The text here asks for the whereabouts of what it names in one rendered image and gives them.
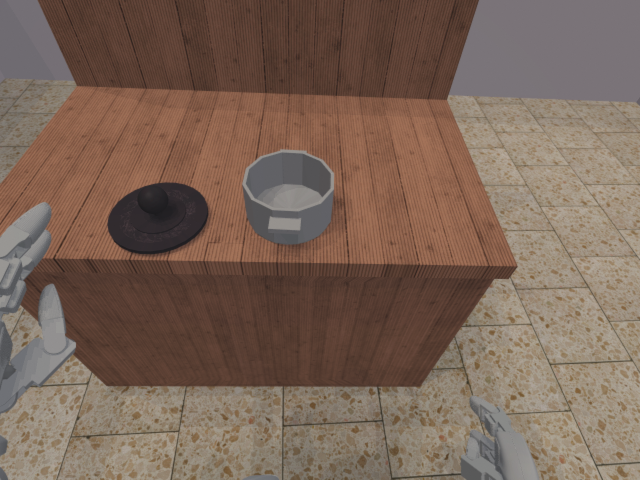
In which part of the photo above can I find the pot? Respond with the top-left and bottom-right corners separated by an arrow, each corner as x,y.
242,149 -> 334,245

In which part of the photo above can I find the left robot hand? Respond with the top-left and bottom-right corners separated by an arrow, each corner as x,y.
0,202 -> 76,415

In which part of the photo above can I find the table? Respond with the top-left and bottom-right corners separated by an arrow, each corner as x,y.
0,0 -> 518,387

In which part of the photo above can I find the right robot hand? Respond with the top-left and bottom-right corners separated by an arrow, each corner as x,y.
461,395 -> 539,480

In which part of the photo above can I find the lid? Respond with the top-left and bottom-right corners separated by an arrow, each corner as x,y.
107,182 -> 208,254

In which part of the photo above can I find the knob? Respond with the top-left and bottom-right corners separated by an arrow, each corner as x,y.
137,186 -> 168,214

